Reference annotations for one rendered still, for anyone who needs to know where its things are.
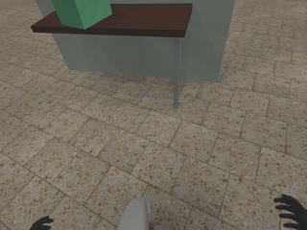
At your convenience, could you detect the right robot hand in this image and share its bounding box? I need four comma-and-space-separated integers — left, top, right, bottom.
273, 194, 307, 230

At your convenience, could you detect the left robot thigh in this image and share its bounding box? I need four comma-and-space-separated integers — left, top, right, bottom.
117, 198, 151, 230

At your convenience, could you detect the left robot hand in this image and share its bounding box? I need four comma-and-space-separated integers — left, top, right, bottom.
30, 216, 54, 230

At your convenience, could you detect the table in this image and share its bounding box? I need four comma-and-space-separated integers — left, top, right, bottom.
31, 3, 193, 109

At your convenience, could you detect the carton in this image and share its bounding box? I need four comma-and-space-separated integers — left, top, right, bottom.
51, 0, 112, 30

